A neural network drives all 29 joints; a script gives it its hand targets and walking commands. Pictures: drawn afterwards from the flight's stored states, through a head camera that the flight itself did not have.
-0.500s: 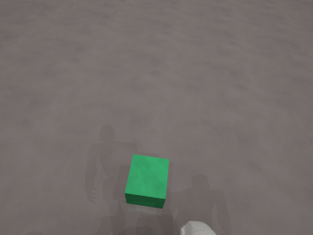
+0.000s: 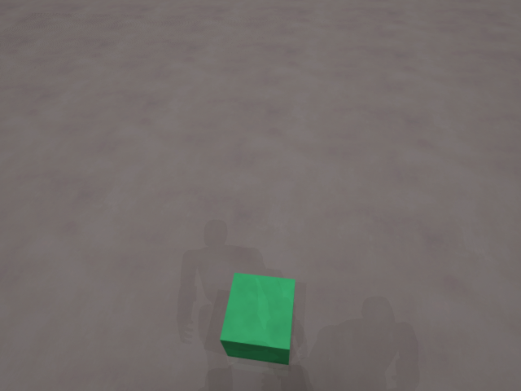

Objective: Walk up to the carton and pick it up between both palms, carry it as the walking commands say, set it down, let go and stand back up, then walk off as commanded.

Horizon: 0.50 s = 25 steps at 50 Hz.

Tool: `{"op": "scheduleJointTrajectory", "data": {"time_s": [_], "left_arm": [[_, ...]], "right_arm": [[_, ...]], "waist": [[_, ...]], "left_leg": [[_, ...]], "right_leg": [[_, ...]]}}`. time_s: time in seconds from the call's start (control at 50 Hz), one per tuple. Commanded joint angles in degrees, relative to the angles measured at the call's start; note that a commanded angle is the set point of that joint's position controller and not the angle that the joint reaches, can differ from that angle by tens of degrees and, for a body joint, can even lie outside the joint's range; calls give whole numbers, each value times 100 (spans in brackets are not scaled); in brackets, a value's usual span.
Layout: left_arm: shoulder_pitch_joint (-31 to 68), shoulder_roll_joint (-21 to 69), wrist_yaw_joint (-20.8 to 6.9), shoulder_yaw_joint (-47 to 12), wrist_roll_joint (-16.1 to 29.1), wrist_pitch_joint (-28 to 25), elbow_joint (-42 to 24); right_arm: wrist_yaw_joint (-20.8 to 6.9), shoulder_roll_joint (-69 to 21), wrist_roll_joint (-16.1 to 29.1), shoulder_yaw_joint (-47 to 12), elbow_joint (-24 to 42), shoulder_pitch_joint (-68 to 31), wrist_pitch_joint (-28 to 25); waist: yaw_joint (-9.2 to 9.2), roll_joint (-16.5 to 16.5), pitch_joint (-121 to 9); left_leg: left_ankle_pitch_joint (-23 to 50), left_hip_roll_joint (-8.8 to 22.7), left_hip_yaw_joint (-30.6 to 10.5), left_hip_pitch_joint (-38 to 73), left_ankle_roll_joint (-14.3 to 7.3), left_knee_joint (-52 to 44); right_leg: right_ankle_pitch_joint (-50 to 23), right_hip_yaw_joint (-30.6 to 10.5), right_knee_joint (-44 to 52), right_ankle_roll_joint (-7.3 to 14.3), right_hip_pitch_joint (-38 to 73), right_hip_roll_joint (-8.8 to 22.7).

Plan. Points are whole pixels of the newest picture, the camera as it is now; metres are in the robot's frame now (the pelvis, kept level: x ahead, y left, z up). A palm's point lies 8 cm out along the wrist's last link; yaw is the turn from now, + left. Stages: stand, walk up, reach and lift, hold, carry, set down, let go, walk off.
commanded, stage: walk up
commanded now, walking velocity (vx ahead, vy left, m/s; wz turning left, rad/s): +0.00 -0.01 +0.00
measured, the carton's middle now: (261, 318) +0.47 +0.05 -0.68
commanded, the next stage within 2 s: none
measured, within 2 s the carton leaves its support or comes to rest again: neither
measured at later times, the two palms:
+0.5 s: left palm out of the picture -0.01 +0.24 -0.15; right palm out of the picture -0.03 -0.19 -0.15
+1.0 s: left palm out of the picture +0.10 +0.31 -0.15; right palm out of the picture -0.04 -0.13 -0.13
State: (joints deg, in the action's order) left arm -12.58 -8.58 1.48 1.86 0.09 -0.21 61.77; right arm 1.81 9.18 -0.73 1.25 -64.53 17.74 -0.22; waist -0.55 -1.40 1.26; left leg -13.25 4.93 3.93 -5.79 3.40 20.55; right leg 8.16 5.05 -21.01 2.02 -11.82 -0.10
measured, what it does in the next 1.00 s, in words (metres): lifts its right foot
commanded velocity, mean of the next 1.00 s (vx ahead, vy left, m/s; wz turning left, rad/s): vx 0.01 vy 0.03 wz -0.12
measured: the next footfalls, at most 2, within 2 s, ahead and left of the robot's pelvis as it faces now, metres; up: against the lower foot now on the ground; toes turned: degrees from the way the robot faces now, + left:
right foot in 1.12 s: +0.02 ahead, -0.02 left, +0.00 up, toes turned -7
left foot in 1.48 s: +0.08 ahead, +0.24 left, +0.00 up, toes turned -14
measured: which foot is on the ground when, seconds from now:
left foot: down 0.00-1.00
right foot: down 0.00-0.70, up 0.72-1.00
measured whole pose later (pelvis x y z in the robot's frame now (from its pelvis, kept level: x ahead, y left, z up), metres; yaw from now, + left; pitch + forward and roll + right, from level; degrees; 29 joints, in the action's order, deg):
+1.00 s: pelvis +0.01 +0.09 +0.00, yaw -9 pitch +1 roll -2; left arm -10.3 -11.3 1.2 3.9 -1.3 3.9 58.7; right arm 3.1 7.3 -2.2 0.6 -61.6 17.3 -2.6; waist -1.9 2.0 2.1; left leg -13.9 4.1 10.0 -10.5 -1.7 23.9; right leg 20.4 0.5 -50.7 -2.3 -23.0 0.8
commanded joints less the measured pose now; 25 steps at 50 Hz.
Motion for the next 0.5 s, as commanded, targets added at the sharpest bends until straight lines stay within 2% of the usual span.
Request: {"op": "scheduleJointTrajectory", "data": {"time_s": [0.0, 0.14, 0.42, 0.44, 0.46, 0.48], "left_arm": [[-208, -566, 7, 114, -2, -33, -89], [-422, -449, 15, 125, -12, -31, 76], [-698, -293, 69, 96, -37, -39, 335], [-773, -506, 132, 192, -57, -15, 242], [-1422, -1066, 207, 321, -193, 43, 371], [-1661, -1301, 242, 460, -235, 99, 337]], "right_arm": [[23, 263, 0, 29, -92, 511, -37], [58, 253, 18, 27, -236, 514, -71], [104, 153, 24, 11, -337, 631, -80], [100, 336, -123, -14, -146, 534, -63], [73, 718, -161, 327, -22, 286, 98], [47, 537, -165, 286, 222, 196, 198]], "waist": [[-14, 255, 182], [24, -1, 218], [36, 35, 403], [123, -22, 424], [292, -541, 477], [431, 511, 324]], "left_leg": [[266, 205, -145, -330, -262, -320], [364, 281, -290, -435, -298, -485], [471, 246, -367, -491, -304, -532], [488, 331, -82, -526, -223, -155], [-616, -139, 451, -1412, 31, 1010], [-1432, -222, 176, -2090, 81, 2002]], "right_leg": [[248, -821, 653, -40, 108, 779], [-108, -575, 420, -119, 284, 623], [-294, -452, 328, -178, 368, 612], [-247, -468, 169, -95, 261, 705], [120, -1939, 415, 292, 541, 1687], [250, -2832, 746, 672, 679, 2226]]}}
